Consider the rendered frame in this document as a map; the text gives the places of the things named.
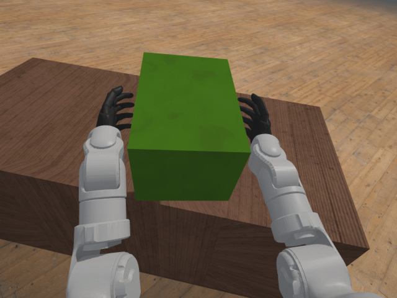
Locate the pedestal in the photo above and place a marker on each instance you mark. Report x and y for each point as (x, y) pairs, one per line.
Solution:
(47, 110)

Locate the left robot upper arm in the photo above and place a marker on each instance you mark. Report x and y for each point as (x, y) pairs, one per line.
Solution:
(110, 275)

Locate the right robot hand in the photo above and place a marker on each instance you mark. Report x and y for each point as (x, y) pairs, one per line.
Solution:
(259, 122)

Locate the left robot hand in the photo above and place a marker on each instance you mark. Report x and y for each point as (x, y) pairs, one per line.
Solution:
(108, 116)

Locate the carton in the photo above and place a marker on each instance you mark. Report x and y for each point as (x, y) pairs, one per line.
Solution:
(187, 141)

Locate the right robot forearm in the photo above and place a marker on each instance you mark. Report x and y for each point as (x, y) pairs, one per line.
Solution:
(293, 221)

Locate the left robot forearm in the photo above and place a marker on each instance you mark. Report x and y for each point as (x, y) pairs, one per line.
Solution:
(103, 221)

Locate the right robot upper arm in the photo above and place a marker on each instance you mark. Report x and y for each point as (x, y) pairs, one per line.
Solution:
(315, 271)

